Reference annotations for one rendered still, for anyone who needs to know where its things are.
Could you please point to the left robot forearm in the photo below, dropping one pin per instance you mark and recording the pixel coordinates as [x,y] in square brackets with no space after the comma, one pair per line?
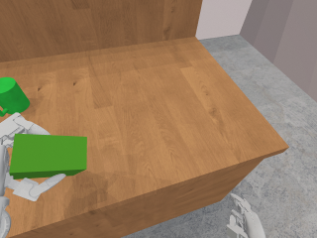
[5,218]

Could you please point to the left robot hand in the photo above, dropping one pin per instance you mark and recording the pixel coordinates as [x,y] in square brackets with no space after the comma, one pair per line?
[26,188]

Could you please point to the right robot hand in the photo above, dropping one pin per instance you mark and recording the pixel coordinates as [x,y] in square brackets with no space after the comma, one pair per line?
[249,225]

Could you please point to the table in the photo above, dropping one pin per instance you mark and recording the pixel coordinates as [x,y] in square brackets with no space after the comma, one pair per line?
[168,130]

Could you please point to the sponge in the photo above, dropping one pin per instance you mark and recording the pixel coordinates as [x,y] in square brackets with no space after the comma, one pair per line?
[36,156]

